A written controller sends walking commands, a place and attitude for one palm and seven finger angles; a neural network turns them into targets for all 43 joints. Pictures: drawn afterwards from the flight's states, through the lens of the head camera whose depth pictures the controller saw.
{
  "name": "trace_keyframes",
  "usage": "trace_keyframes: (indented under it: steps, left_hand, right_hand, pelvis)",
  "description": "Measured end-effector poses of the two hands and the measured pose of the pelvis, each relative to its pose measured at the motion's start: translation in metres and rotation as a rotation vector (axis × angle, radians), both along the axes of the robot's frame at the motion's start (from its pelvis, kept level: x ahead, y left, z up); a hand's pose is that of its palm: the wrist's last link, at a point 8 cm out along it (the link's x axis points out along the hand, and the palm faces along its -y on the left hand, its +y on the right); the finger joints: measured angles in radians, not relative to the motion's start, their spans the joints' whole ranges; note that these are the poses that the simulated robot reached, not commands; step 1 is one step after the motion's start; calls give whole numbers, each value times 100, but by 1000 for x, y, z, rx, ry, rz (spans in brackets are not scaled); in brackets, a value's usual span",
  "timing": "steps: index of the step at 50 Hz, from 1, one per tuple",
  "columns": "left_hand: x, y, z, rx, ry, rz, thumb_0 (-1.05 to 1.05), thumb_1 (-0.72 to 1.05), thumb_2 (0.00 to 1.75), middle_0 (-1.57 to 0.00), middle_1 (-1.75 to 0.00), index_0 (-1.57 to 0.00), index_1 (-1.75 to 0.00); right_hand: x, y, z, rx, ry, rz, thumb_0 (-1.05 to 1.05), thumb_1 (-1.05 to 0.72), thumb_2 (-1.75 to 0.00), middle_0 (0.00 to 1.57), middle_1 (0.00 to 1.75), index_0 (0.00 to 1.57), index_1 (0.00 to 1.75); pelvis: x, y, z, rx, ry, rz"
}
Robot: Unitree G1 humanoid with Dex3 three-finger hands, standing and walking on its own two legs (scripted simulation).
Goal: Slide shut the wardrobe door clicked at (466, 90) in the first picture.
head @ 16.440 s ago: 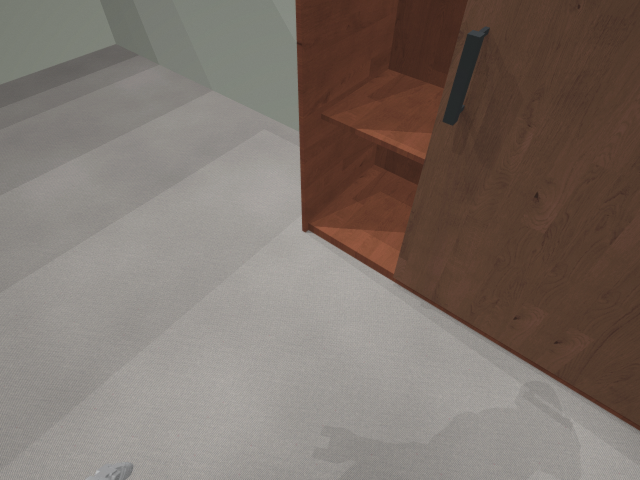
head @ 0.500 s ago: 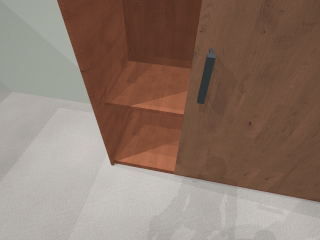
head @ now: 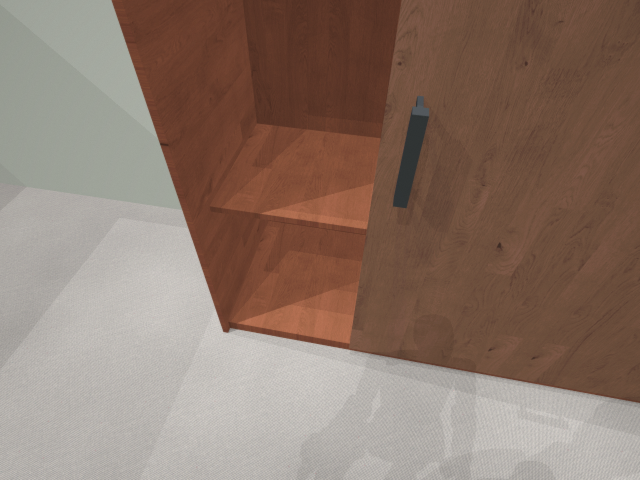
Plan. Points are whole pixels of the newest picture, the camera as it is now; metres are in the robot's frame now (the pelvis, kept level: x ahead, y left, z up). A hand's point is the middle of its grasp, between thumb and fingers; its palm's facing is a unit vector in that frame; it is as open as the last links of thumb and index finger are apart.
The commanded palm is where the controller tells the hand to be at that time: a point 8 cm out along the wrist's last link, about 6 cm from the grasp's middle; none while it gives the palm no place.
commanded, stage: look again from close up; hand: right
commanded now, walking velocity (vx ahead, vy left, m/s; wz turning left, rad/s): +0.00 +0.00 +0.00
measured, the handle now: (409, 154) +0.62 -0.12 +0.08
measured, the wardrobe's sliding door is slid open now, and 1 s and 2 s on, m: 0.43 0.43 0.43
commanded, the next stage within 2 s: none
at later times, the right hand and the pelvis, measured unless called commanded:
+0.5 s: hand out of the picture -0.04 -0.16 -0.18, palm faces +0.05 +0.99 -0.16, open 7.4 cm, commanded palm none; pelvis +0.00 +0.00 +0.00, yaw +0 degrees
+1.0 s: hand out of the picture -0.04 -0.16 -0.18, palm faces +0.06 +0.99 -0.15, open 7.4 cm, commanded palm none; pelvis -0.01 -0.01 +0.00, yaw +0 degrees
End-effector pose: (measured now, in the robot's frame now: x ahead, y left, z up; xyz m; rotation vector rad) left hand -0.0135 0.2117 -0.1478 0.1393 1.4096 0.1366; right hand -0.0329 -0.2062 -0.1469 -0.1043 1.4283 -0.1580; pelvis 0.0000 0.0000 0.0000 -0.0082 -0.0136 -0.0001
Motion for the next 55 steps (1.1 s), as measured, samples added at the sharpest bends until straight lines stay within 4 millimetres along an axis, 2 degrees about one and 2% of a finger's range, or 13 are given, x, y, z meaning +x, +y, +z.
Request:
trace_keyframes:
  steps: [30,55]
  left_hand:
    - [-9,-7,1,-5,14,0,0,91,90,-19,-30,-20,-29]
    - [-9,-11,3,9,8,-1,0,91,90,-19,-30,-20,-29]
  right_hand:
    - [-9,-1,-1,11,11,-9,0,-90,-90,20,30,20,30]
    - [-13,-5,-3,20,16,-10,0,-90,-90,20,30,20,30]
  pelvis:
    - [-5,-3,0,3,0,-5]
    - [-8,-10,0,6,-1,-5]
